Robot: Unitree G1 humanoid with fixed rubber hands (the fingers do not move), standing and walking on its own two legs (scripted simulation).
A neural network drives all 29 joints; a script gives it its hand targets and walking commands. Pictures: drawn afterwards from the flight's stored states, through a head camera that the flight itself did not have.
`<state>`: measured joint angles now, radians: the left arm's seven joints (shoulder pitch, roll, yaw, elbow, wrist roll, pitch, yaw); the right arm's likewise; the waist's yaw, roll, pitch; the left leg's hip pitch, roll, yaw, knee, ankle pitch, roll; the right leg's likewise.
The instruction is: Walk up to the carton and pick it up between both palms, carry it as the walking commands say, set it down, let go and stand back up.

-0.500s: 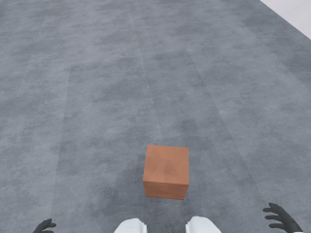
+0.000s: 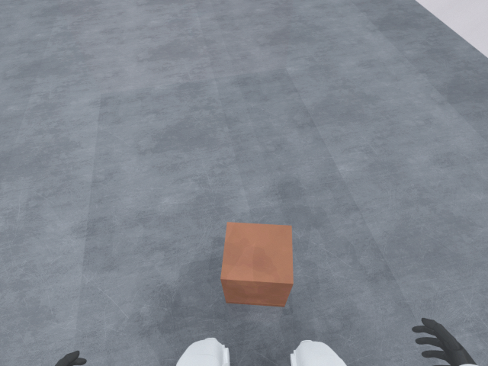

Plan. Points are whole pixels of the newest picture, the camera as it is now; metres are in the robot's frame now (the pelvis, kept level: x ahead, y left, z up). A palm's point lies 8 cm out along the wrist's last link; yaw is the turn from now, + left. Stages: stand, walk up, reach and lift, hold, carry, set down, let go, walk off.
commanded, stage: walk up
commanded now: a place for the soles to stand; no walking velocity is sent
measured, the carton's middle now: (257, 266) +0.47 -0.01 -0.59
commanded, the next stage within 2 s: none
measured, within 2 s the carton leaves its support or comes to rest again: neither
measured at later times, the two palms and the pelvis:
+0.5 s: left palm out of the picture +0.07 +0.32 -0.08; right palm out of the picture +0.12 -0.32 -0.08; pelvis -0.01 -0.01 +0.00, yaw -1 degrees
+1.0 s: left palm out of the picture +0.11 +0.35 -0.08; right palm out of the picture +0.11 -0.29 -0.07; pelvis +0.02 +0.03 +0.01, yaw -3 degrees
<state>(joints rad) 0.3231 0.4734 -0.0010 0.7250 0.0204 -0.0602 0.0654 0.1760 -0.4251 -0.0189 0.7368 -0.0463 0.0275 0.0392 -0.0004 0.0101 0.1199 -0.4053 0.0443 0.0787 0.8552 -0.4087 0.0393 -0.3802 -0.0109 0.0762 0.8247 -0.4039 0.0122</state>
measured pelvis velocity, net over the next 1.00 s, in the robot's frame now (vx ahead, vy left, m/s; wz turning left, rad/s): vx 0.02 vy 0.03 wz -0.06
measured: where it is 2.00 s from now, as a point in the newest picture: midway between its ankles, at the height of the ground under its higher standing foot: outside the picture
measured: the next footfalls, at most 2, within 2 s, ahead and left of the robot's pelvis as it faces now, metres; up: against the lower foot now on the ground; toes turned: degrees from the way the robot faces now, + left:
right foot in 1.14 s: +0.08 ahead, -0.14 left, +0.00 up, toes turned -2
right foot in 1.64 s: +0.10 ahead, -0.12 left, +0.00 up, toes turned +0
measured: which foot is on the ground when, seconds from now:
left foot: down 0.00-1.00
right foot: down 0.00-0.88, up 0.90-1.00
